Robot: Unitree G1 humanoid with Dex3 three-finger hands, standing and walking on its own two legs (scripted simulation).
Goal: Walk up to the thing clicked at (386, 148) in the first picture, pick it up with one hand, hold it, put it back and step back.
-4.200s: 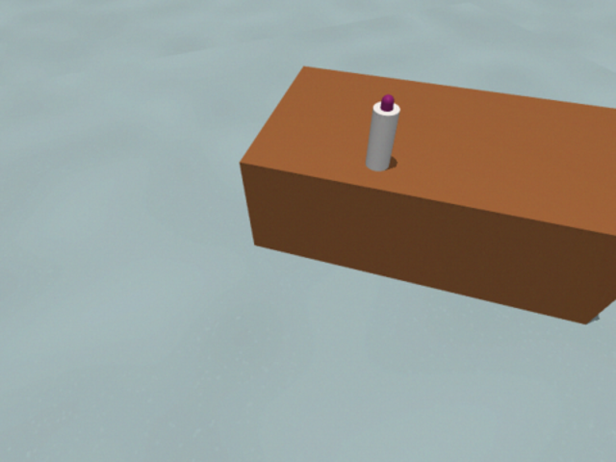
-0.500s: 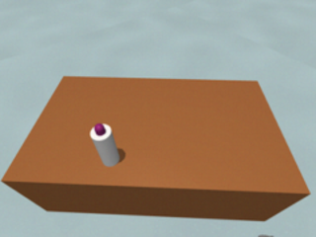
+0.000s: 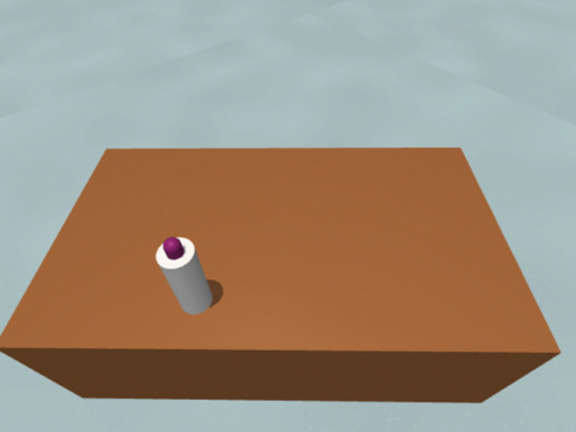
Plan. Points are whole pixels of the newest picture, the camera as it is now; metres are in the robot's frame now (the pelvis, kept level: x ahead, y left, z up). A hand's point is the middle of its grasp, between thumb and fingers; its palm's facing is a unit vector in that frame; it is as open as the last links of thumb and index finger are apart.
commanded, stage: walk up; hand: left
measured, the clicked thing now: (184, 273) +0.48 +0.25 -0.21
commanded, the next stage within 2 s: stand in 0.22 s
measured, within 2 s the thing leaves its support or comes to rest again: neither
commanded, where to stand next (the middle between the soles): +0.05 +0.01 m, yaw +0 degrees
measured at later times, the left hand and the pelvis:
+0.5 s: hand out of the picture +0.10 +0.24 -0.15, palm faces -0.03 -0.94 -0.33, open 7.4 cm; pelvis +0.01 -0.01 +0.00, yaw +0 degrees
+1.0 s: hand out of the picture +0.08 +0.24 -0.15, palm faces -0.01 -0.94 -0.35, open 7.4 cm; pelvis +0.01 -0.02 +0.00, yaw +1 degrees
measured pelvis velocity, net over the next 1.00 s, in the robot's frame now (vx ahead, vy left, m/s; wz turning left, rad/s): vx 0.01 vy -0.02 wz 0.01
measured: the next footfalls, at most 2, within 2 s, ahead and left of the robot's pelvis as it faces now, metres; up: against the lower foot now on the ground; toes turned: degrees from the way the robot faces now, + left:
none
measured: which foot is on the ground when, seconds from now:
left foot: down 0.00-1.00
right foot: down 0.00-1.00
